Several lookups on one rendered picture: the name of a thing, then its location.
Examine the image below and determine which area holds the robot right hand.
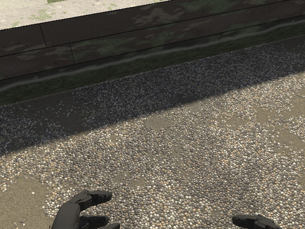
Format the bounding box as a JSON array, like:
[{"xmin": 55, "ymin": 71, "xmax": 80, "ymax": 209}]
[{"xmin": 232, "ymin": 215, "xmax": 282, "ymax": 229}]

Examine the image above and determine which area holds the robot left hand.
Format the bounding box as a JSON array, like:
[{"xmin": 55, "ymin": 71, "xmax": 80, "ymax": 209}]
[{"xmin": 49, "ymin": 190, "xmax": 120, "ymax": 229}]

